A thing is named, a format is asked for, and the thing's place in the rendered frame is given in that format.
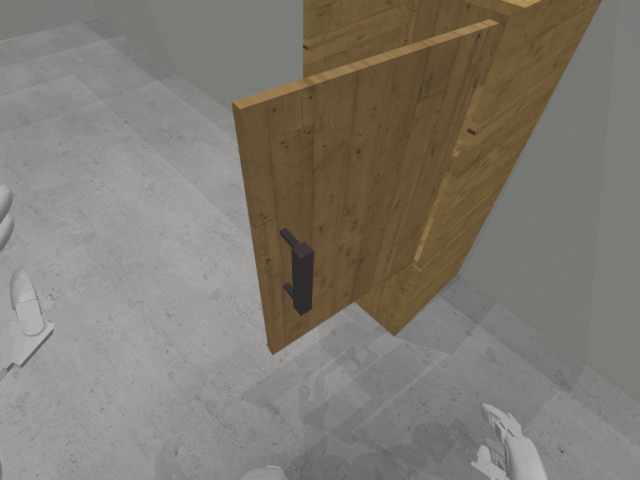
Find robot left shin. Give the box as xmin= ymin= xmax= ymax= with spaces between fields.
xmin=265 ymin=466 xmax=286 ymax=477

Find cupboard door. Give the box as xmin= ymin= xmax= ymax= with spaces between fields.
xmin=231 ymin=19 xmax=499 ymax=355

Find robot left hand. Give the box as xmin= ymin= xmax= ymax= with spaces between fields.
xmin=0 ymin=185 xmax=54 ymax=381

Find robot right hand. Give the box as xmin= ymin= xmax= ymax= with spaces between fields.
xmin=471 ymin=403 xmax=548 ymax=480

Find handle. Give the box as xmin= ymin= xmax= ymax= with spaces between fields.
xmin=280 ymin=228 xmax=314 ymax=316

